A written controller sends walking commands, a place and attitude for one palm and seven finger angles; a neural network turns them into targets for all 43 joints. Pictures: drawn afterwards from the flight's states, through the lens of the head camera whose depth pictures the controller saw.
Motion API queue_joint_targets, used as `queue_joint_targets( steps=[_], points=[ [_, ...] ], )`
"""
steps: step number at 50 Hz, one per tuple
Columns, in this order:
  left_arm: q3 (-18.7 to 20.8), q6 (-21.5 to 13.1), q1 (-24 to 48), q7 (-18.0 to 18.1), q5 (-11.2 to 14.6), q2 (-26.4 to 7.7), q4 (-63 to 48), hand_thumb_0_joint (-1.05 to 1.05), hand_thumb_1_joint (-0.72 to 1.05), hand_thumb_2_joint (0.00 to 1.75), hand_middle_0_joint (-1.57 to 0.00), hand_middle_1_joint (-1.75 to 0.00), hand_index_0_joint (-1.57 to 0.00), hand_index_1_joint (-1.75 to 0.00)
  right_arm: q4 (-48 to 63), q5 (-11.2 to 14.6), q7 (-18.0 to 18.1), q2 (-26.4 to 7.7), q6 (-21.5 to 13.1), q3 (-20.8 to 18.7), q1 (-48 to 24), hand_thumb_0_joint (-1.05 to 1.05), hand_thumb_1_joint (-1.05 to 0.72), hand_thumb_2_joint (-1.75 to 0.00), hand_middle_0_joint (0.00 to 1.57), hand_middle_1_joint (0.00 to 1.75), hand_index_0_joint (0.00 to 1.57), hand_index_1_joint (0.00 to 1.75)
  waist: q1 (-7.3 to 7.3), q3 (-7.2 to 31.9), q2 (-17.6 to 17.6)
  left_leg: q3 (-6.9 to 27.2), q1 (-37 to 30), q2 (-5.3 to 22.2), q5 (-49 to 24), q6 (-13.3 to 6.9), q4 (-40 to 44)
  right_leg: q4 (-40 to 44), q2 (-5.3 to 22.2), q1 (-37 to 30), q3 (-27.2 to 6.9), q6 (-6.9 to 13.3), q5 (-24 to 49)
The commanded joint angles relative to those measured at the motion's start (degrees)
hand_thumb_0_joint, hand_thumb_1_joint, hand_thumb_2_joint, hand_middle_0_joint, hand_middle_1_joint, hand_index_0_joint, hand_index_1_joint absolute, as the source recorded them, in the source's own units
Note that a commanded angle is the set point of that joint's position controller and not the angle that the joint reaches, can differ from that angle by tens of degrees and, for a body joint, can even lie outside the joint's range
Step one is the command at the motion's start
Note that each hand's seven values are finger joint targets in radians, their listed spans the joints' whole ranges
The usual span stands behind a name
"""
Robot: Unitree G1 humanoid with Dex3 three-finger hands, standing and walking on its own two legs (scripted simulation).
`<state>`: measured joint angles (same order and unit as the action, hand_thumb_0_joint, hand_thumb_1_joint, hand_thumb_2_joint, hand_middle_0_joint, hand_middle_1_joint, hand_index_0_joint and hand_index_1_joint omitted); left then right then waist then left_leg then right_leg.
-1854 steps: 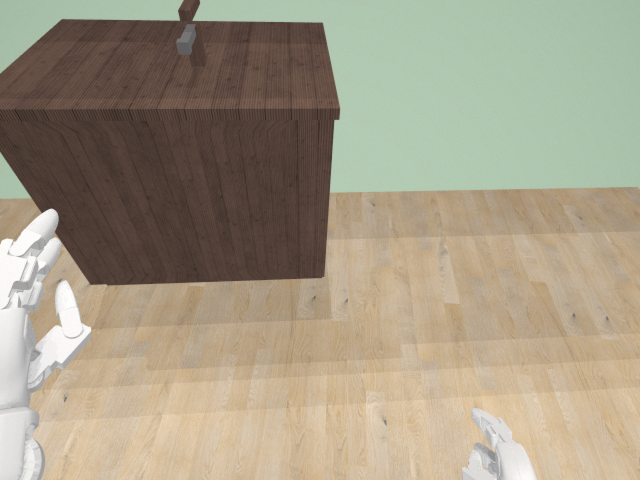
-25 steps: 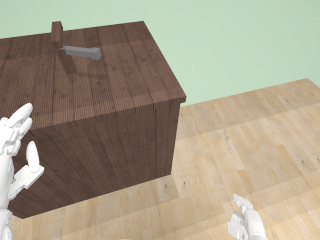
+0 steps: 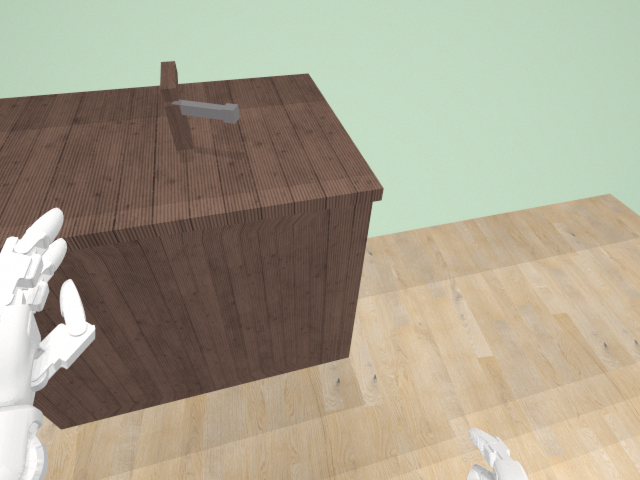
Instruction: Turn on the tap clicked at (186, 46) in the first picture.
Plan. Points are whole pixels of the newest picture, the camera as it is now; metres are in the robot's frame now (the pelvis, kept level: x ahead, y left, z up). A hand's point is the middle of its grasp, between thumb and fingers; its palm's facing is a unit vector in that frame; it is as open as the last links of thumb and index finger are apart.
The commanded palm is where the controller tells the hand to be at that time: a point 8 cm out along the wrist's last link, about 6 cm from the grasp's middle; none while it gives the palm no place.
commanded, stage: stop stepping back and stand still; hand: left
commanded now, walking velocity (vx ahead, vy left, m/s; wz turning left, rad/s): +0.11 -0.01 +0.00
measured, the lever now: (230, 113) +0.74 +0.21 +0.12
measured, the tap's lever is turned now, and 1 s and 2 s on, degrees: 63 63 63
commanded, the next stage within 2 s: stand and check the lever's angle in 0.12 s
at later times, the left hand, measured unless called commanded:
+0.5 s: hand (110, 306) +0.23 +0.22 +0.17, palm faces +0.39 -0.83 -0.40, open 7.4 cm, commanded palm +0.18 +0.25 +0.19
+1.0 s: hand (168, 247) +0.32 +0.19 +0.17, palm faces +0.37 -0.85 -0.38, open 7.4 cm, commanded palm +0.26 +0.24 +0.19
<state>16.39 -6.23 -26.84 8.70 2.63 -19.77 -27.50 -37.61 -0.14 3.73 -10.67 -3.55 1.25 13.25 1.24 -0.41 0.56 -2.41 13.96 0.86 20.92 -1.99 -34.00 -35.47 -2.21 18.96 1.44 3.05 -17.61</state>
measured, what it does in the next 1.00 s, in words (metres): walks ahead: right foot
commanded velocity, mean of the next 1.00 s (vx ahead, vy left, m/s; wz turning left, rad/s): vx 0.13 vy -0.02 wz -0.06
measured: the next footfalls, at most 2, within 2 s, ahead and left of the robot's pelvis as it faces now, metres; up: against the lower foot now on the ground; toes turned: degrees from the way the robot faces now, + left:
right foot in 0.20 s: +0.07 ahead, -0.11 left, +0.00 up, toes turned -1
left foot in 1.16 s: +0.23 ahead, +0.09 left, +0.00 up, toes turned +1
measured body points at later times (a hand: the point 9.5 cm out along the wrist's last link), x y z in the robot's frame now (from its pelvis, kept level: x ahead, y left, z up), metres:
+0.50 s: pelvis +0.02 -0.03 +0.01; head +0.03 -0.03 +0.46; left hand +0.21 +0.26 +0.20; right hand +0.19 -0.27 -0.07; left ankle +0.04 +0.10 -0.73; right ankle +0.03 -0.11 -0.73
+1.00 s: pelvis +0.09 -0.04 -0.01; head +0.10 -0.05 +0.44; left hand +0.29 +0.23 +0.19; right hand +0.23 -0.27 -0.11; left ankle +0.05 +0.09 -0.69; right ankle +0.03 -0.11 -0.73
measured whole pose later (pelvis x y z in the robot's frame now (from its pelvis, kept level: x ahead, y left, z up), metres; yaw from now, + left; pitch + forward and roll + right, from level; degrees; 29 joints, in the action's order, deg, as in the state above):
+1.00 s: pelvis +0.09 -0.04 -0.01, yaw -1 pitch -1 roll +0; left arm 18.2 -5.5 -25.1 8.9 3.8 -20.3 -28.3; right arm -36.1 1.6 3.1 -10.7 -2.3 0.5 13.2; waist 0.4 -1.5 -1.7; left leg -1.4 20.2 2.9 27.5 0.6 -54.1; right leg -34.7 -4.5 9.7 1.9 5.3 -24.4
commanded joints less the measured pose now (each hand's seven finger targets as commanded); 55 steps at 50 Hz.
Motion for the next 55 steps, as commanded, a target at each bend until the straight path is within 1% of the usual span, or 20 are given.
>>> queue_joint_targets(
  steps=[1, 3, 7, 8, 10, 12, 14, 17, 21, 24, 27, 32, 36, 43, 45, 46, 47, 49, 52, 55],
  points=[
    [10.66, -4.29, 10.37, 1.97, -0.82, -13.2, -15.18, 0.0, 0.9, 0.9, -0.2, -0.3, -0.2, -0.3, 9.91, -0.03, 0.92, -7.12, -3.52, -3.3, -6.47, 0.0, -0.9, -0.9, 0.2, 0.3, 0.2, 0.3, 0.17, -2.22, -17.43, 28.89, 6.57, 18.42, 28.13, -10.0, 29.04, -24.31, 0.14, 7.84, -2.93, -3.28, -8.58],
    [7.84, -3.01, 4.87, 1.27, -0.61, -9.09, -6.15, 0.0, 0.9, 0.9, -0.2, -0.3, -0.2, -0.3, 8.23, 0.64, -0.16, -6.59, -4.23, -2.99, -6.71, 0.0, -0.9, -0.9, 0.2, 0.3, 0.2, 0.3, -1.02, -3.23, -8.39, 19.22, 5.93, 15.65, 18.27, -7.89, 25.49, -17.07, 2.96, 6.19, -2.37, -2.99, -6.54],
    [5.32, -2.47, 4.92, 0.89, -0.3, -7.6, -6.82, 0.0, 0.9, 0.9, -0.2, -0.3, -0.2, -0.3, 9.95, 0.94, 0.09, -7.62, -4.36, -2.76, -6.88, 0.0, -0.9, -0.9, 0.2, 0.3, 0.2, 0.3, -1.37, -1.2, -9.84, 9.16, 8.05, 9.69, 13.64, -3.43, 17.1, 9.09, 0.52, -10.14, 3.18, -2.77, -2.89],
    [4.72, -2.62, 5.37, 0.62, -0.66, -7.39, -6.74, 0.0, 0.9, 0.9, -0.2, -0.3, -0.2, -0.3, 10.05, 0.72, 0.06, -7.67, -4.3, -3.03, -6.58, 0.0, -0.9, -0.9, 0.2, 0.3, 0.2, 0.3, -1.2, -1.09, -4.72, 5.87, 9.48, 6.81, 9.63, -2.12, 10.86, 14.59, 1.99, -12.32, -0.17, -1.61, -0.55],
    [6.67, -3.33, 8.68, 0.45, -0.41, -10.78, -9.35, 0.0, 0.9, 0.9, -0.2, -0.3, -0.2, -0.3, 10.21, 0.49, -0.17, -6.48, -4.25, -3.15, -6.65, 0.0, -0.9, -0.9, 0.2, 0.3, 0.2, 0.3, -0.46, 1.22, 10.63, 0.07, 10.96, 1.28, 0.19, 0.58, -7.03, 22.51, 15.8, -10.73, -21.14, 4.66, 0.59],
    [6.67, -3.36, 8.34, 0.52, 0.01, -10.66, -9.62, 0.0, 0.9, 0.9, -0.2, -0.3, -0.2, -0.3, 9.74, 1.03, -0.74, -6.82, -4.79, -4.36, -6.09, 0.0, -0.9, -0.9, 0.2, 0.3, 0.2, 0.3, -1.1, 2.82, 10.64, 2.68, 9.89, 1.23, 1.69, 1.4, -11.93, 21.98, 18.11, -9.96, -23.4, 6.38, 2.71],
    [8.86, -4.26, 7.0, 0.97, 0.34, -12.05, -13.6, 0.0, 0.9, 0.9, -0.2, -0.3, -0.2, -0.3, 10.49, 1.11, -0.61, -6.42, -4.57, -3.75, -6.9, 0.0, -0.9, -0.9, 0.2, 0.3, 0.2, 0.3, -1.3, 3.93, 5.46, 3.22, 6.47, 1.87, -0.12, 1.12, -4.69, 17.32, 17.34, -11.64, -17.45, 6.08, 15.17],
    [10.0, -5.19, 3.21, 1.82, 0.86, -11.63, -15.62, 0.0, 0.9, 0.9, -0.2, -0.3, -0.2, -0.3, 10.67, 0.6, 0.39, -6.56, -3.79, -3.42, -7.92, 0.0, -0.9, -0.9, 0.2, 0.3, 0.2, 0.3, -1.51, 6.08, -4.95, 5.03, -4.75, 3.57, -15.37, 0.38, 10.32, 11.49, 9.48, -9.64, -8.6, 0.33, 12.11],
    [9.5, -4.72, 2.8, 1.37, 0.62, -10.56, -12.51, 0.0, 0.9, 0.9, -0.2, -0.3, -0.2, -0.3, 11.51, 1.01, 0.77, -7.41, -3.06, -3.9, -8.69, 0.0, -0.9, -0.9, 0.2, 0.3, 0.2, 0.3, -1.59, 2.46, -7.29, 8.62, -2.3, 5.83, -12.21, -0.86, 11.96, 13.45, 4.93, -7.88, -6.38, -1.88, 7.4],
    [8.2, -4.53, 2.36, 1.21, 0.6, -9.47, -9.87, 0.0, 0.9, 0.9, -0.2, -0.3, -0.2, -0.3, 11.46, 1.03, 0.64, -7.63, -3.19, -4.07, -7.74, 0.0, -0.9, -0.9, 0.2, 0.3, 0.2, 0.3, -1.57, 4.41, -2.46, 6.88, -2.65, 5.25, -15.32, -0.43, 10.26, 14.15, 5.29, -10.44, -6.73, -2.06, 12.47],
    [6.81, -4.19, 2.22, 0.88, 0.75, -8.74, -9.92, 0.0, 0.9, 0.9, -0.2, -0.3, -0.2, -0.3, 11.71, 1.08, 0.39, -7.94, -3.19, -4.26, -7.6, 0.0, -0.9, -0.9, 0.2, 0.3, 0.2, 0.3, -1.45, 5.64, -2.86, 5.63, -4.15, 4.69, -18.13, 0.14, 9.23, 14.38, 6.19, -10.63, -7.57, -1.74, 15.74],
    [7.19, -2.57, 4.55, 1.61, 0.88, -9.89, -12.26, 0.0, 0.9, 0.9, -0.2, -0.3, -0.2, -0.3, 12.07, 0.96, 0.86, -7.59, -2.29, -3.83, -8.12, 0.0, -0.9, -0.9, 0.2, 0.3, 0.2, 0.3, -0.94, 4.15, -1.52, 4.78, -2.09, 5.01, -1.24, -1.07, 8.24, 14.83, 6.61, -6.65, -10.21, 0.79, -2.56],
    [8.63, -2.24, 8.25, 2.27, 0.47, -11.47, -13.41, 0.0, 0.9, 0.9, -0.2, -0.3, -0.2, -0.3, 12.09, 0.64, 1.38, -7.81, -1.93, -3.4, -8.62, 0.0, -0.9, -0.9, 0.2, 0.3, 0.2, 0.3, -0.6, 1.81, -4.93, 7.13, -0.19, 6.57, 2.62, -2.16, 8.82, 11.04, 5.27, -4.3, -9.37, 1.91, -4.74],
    [8.36, -1.96, 6.3, 2.06, 0.26, -10.03, -12.13, 0.0, 0.9, 0.9, -0.2, -0.3, -0.2, -0.3, 11.88, 0.8, 0.88, -7.45, -2.33, -3.04, -7.0, 0.0, -0.9, -0.9, 0.2, 0.3, 0.2, 0.3, -0.72, 4.08, -10.22, 12.41, -4.15, 12.31, -11.81, -4.91, 5.96, 0.25, 0.94, -1.92, -0.86, -0.17, 2.17],
    [9.04, -2.03, 4.13, 1.89, 0.48, -10.37, -12.01, 0.0, 0.9, 0.9, -0.2, -0.3, -0.2, -0.3, 12.33, 0.94, 0.35, -7.44, -2.2, -3.38, -7.28, 0.0, -0.9, -0.9, 0.2, 0.3, 0.2, 0.3, -1.48, 5.22, -2.76, 4.72, 4.67, 8.42, -16.7, -2.38, -4.25, 6.41, 4.02, -13.17, -7.77, 2.67, 11.89],
    [9.48, -2.07, 3.37, 1.81, 0.73, -11.44, -11.44, 0.0, 0.9, 0.9, -0.2, -0.3, -0.2, -0.3, 12.45, 1.45, -0.05, -6.6, -2.0, -3.64, -6.76, 0.0, -0.9, -0.9, 0.2, 0.3, 0.2, 0.3, -1.19, 6.37, 8.39, -1.59, 13.49, 3.5, -13.67, 0.3, -16.51, 9.97, 11.5, -21.55, -20.27, 6.65, 22.34],
    [9.28, -2.58, 4.13, 1.48, 1.45, -11.6, -12.15, 0.0, 0.9, 0.9, -0.2, -0.3, -0.2, -0.3, 13.17, 1.94, -0.43, -6.71, -2.22, -4.19, -7.72, 0.0, -0.9, -0.9, 0.2, 0.3, 0.2, 0.3, -1.8, 4.54, 14.7, -2.1, 24.2, -0.37, 4.31, 2.18, -26.57, 12.91, 18.17, -28.12, -30.51, 11.3, 37.82],
    [11.65, -5.13, 3.62, 1.59, 0.89, -13.44, -14.14, 0.0, 0.9, 0.9, -0.2, -0.3, -0.2, -0.3, 12.06, 1.6, -0.52, -5.77, -2.37, -3.43, -7.23, 0.0, -0.9, -0.9, 0.2, 0.3, 0.2, 0.3, -2.68, 2.03, 3.31, 3.25, 28.61, 2.79, 11.05, 1.78, -28.01, 11.53, 19.8, -29.27, -27.56, 12.25, 47.41],
    [11.05, -6.44, 5.25, 1.62, 0.68, -11.72, -14.05, 0.0, 0.9, 0.9, -0.2, -0.3, -0.2, -0.3, 11.61, 1.0, -0.57, -4.52, -1.51, -2.67, -7.64, 0.0, -0.9, -0.9, 0.2, 0.3, 0.2, 0.3, -1.56, 3.62, 2.18, -1.15, 17.84, 3.6, 2.38, 1.56, -12.69, 9.36, 15.36, -23.21, -15.82, 9.48, 43.1],
    [10.4, -5.97, 6.31, 1.49, 1.5, -11.29, -12.96, 0.0, 0.9, 0.9, -0.2, -0.3, -0.2, -0.3, 11.37, 0.74, -0.06, -5.57, -1.68, -3.52, -7.07, 0.0, -0.9, -0.9, 0.2, 0.3, 0.2, 0.3, -0.32, 7.08, 2.39, -7.31, -5.68, -1.3, -14.15, 0.75, 1.45, 1.12, 9.36, -11.84, -7.08, 4.36, 37.09]
  ],
)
